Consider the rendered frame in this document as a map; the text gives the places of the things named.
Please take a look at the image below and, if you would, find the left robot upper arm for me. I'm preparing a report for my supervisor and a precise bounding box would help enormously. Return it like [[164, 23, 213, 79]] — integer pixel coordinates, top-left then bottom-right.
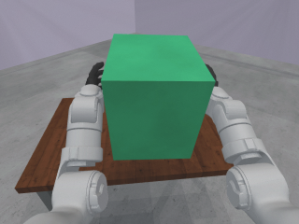
[[23, 170, 108, 224]]

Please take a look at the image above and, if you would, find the table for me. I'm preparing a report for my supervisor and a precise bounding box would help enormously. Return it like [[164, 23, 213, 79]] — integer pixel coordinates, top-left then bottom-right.
[[14, 97, 234, 211]]

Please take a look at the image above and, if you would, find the right robot upper arm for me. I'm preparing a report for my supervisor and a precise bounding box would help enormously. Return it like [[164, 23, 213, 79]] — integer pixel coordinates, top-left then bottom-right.
[[226, 162, 299, 224]]

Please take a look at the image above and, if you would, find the robot left hand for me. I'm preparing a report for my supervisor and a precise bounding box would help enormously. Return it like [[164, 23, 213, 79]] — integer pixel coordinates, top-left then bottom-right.
[[85, 62, 104, 90]]

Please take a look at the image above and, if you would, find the robot right forearm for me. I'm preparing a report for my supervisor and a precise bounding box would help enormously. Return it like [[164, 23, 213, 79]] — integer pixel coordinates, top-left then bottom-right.
[[205, 86, 290, 199]]

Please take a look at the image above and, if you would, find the carton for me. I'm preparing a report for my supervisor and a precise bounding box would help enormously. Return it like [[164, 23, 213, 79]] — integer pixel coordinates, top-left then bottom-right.
[[101, 34, 216, 161]]

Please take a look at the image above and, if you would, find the robot left forearm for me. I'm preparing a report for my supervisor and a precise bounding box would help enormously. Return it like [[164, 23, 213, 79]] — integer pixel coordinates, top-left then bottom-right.
[[51, 84, 105, 207]]

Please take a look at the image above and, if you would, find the robot right hand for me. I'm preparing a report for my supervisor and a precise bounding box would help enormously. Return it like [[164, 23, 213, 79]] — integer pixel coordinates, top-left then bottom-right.
[[206, 64, 219, 87]]

